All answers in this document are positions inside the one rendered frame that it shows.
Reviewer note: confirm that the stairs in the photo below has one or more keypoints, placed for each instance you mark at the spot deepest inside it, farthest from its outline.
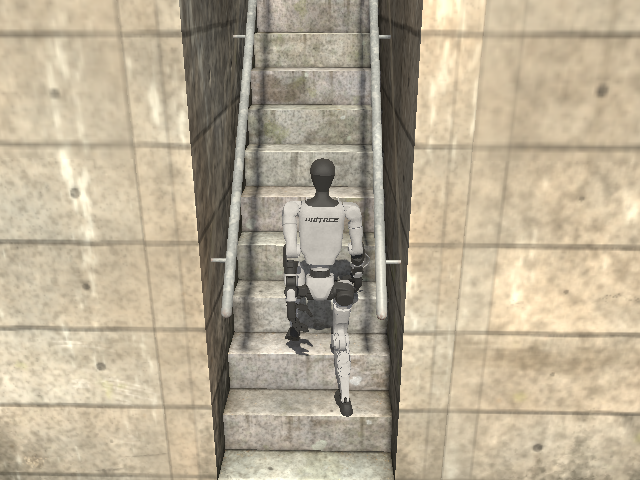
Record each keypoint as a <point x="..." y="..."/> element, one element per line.
<point x="311" y="99"/>

